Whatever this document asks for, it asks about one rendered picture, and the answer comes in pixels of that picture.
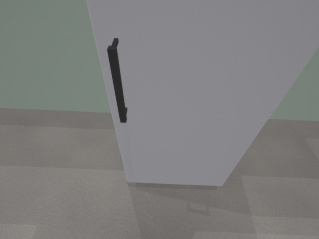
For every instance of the handle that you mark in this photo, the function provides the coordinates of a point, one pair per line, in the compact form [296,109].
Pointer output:
[117,82]

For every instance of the fridge door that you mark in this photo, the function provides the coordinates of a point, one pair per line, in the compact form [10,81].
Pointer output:
[200,79]

